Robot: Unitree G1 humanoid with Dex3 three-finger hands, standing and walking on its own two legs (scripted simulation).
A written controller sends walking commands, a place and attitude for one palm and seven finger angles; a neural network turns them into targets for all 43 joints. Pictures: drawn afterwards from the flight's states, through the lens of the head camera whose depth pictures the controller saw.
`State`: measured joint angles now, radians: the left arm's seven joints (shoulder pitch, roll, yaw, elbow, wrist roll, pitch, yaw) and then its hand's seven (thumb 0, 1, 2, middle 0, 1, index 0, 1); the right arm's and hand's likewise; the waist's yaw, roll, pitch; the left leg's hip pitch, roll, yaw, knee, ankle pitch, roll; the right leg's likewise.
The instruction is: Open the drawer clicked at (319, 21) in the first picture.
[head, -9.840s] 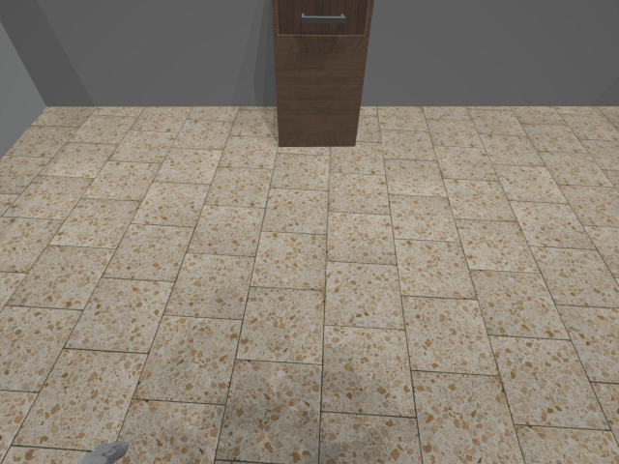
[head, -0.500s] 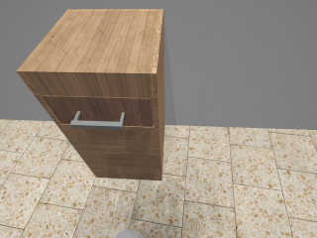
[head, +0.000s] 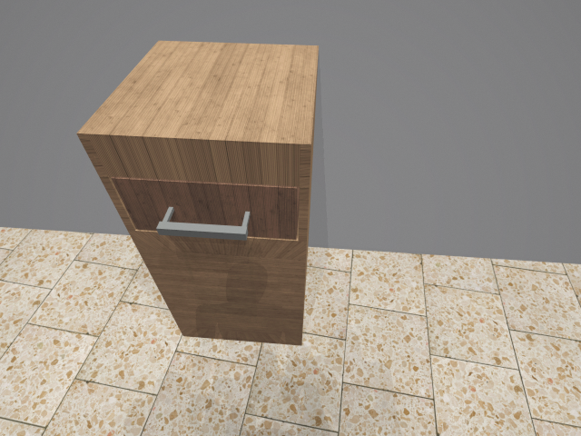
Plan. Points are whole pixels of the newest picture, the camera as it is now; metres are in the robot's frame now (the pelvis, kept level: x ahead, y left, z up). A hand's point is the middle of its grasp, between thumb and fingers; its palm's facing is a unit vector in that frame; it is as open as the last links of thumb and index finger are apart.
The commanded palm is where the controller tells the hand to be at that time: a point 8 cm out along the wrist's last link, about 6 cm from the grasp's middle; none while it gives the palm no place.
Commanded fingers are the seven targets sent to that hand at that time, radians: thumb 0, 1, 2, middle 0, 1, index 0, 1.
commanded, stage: come to a stop and stand still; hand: left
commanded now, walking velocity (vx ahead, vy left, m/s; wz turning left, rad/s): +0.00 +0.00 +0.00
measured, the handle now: (205, 222) +0.54 +0.23 -0.08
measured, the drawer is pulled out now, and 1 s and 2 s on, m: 0.00 0.00 0.00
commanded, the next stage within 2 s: look again from close up in 0.04 s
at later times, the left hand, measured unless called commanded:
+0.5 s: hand out of the picture +0.03 +0.20 -0.17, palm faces +0.04 -0.98 -0.20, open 7.4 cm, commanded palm none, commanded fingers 0.00 0.90 0.90 -0.20 -0.30 -0.20 -0.30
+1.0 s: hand (155, 360) +0.22 +0.22 -0.02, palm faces +0.03 -0.42 -0.91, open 8.0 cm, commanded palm +0.14 +0.25 -0.03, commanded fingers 0.00 0.53 0.74 -0.23 -0.54 -0.23 -0.54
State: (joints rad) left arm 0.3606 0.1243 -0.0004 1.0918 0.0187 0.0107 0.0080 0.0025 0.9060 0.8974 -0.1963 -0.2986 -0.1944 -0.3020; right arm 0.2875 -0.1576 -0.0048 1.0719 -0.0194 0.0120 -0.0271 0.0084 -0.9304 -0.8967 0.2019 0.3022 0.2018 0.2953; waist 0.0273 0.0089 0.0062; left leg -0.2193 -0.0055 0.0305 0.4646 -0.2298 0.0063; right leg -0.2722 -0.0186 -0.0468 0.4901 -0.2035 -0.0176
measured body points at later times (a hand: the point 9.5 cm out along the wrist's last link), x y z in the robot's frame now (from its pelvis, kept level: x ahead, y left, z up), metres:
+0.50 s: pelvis +0.01 +0.02 +0.00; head -0.01 +0.02 +0.45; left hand +0.03 +0.25 -0.16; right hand +0.00 -0.19 -0.16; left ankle +0.01 +0.12 -0.74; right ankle +0.04 -0.11 -0.74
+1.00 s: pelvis +0.00 +0.02 -0.03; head -0.01 -0.01 +0.42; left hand +0.21 +0.24 +0.03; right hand +0.18 -0.24 -0.10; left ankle +0.01 +0.12 -0.74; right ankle +0.04 -0.10 -0.74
